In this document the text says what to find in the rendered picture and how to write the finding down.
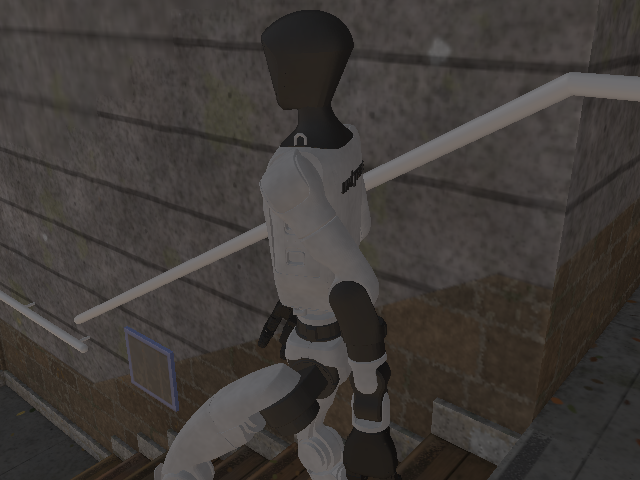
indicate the stairs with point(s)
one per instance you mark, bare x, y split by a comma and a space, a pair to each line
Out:
433, 459

